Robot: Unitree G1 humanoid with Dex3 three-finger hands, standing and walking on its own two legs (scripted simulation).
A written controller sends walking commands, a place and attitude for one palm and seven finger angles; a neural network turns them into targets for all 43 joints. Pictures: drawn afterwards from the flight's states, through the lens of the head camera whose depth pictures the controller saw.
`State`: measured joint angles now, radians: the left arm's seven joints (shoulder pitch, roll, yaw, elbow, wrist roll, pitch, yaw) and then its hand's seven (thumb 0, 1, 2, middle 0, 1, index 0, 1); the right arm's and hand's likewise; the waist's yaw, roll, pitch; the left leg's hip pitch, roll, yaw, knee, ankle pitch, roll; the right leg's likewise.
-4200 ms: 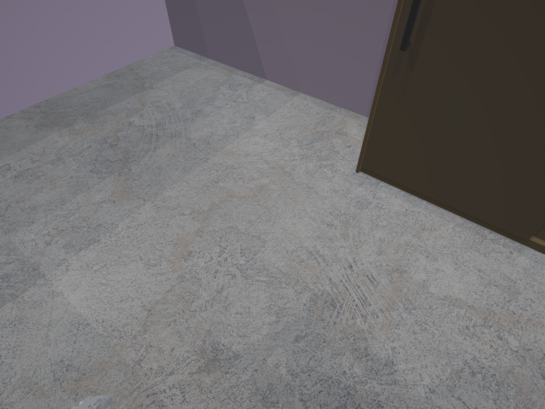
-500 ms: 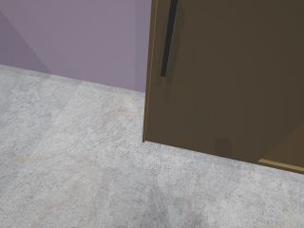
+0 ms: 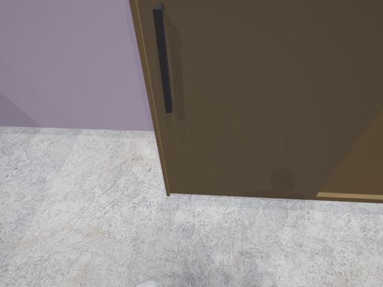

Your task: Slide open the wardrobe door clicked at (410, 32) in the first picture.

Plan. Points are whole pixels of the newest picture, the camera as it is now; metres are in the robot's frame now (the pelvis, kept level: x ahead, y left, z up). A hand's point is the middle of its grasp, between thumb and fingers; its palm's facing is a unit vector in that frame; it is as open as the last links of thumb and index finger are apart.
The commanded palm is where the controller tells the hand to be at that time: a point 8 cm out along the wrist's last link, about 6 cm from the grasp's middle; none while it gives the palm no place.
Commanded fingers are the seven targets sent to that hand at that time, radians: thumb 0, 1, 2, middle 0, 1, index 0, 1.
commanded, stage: take the last steps up to it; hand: left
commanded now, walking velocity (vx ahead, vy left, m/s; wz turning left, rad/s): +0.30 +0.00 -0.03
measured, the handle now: (165, 64) +0.71 +0.11 +0.11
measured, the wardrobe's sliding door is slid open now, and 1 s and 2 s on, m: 0.00 0.00 0.00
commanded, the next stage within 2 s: come to a stop and stand still in 0.46 s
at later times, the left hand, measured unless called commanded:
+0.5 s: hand (121, 256) +0.23 +0.20 -0.17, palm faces -0.03 -0.97 -0.22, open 7.3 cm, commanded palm none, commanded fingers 0.00 0.90 0.90 -0.20 -0.30 -0.20 -0.30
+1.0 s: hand (125, 237) +0.29 +0.21 -0.20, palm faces +0.02 -0.98 -0.21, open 7.3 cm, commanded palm none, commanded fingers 0.00 0.90 0.90 -0.20 -0.30 -0.20 -0.30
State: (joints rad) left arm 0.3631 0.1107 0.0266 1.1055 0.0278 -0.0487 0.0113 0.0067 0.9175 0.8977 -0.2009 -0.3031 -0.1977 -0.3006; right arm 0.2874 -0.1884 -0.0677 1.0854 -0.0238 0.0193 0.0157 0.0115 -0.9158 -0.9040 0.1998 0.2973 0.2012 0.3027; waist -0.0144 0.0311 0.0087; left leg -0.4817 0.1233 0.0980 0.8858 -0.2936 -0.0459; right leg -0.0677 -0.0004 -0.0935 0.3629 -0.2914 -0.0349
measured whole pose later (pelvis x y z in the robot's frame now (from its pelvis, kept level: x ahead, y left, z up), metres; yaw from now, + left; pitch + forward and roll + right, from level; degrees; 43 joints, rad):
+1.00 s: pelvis +0.23 +0.02 -0.01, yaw -2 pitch -1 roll -1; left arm 0.17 0.20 0.07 1.02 0.02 0.06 0.05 0.00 0.92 0.90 -0.20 -0.30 -0.20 -0.30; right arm 0.14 -0.18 -0.05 0.99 -0.02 0.03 -0.03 0.01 -0.92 -0.90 0.20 0.30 0.20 0.30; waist 0.01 -0.03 0.11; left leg -0.33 0.03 0.12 0.59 -0.26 0.06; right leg -0.36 -0.03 -0.05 0.89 -0.51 0.02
